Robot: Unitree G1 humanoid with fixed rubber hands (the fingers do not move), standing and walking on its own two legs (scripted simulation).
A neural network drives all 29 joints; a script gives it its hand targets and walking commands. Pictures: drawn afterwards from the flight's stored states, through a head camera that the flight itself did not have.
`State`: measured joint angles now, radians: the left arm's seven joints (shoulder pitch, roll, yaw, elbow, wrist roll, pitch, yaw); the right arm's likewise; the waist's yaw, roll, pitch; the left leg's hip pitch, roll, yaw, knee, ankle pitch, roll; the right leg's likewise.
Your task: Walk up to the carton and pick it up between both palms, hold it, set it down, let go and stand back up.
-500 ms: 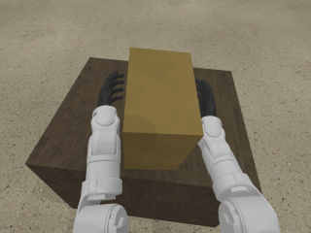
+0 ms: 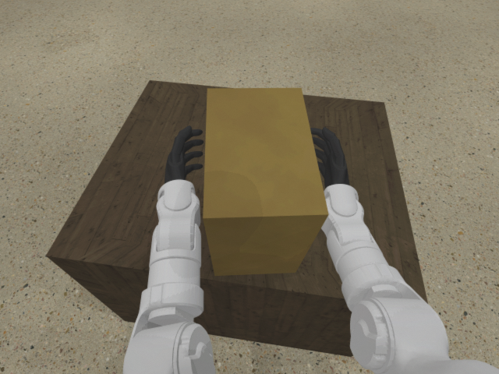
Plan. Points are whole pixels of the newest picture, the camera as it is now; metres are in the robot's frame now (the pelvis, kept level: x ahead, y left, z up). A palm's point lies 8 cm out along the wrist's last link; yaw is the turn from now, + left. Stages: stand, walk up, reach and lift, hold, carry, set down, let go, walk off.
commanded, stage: set down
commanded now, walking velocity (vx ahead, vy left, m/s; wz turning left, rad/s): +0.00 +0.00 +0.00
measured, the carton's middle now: (255, 188) +0.41 +0.05 +0.02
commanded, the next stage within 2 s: none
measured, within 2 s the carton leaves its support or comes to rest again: rests again in 1.00 s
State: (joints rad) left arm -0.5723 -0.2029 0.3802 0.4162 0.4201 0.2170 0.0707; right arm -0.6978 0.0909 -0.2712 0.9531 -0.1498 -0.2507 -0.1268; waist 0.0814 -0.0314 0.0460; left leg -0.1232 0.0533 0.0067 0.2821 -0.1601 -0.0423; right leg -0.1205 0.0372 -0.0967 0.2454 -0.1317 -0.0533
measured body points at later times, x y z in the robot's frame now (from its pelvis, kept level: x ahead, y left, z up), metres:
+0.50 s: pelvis +0.00 -0.01 +0.00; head +0.06 +0.00 +0.45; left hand +0.38 +0.17 +0.05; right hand +0.43 -0.08 +0.05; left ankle -0.01 +0.14 -0.75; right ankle +0.00 -0.08 -0.75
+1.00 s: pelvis +0.01 -0.01 -0.01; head +0.11 -0.02 +0.43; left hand +0.39 +0.17 +0.01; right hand +0.46 -0.07 +0.01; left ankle -0.01 +0.14 -0.75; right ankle +0.00 -0.08 -0.75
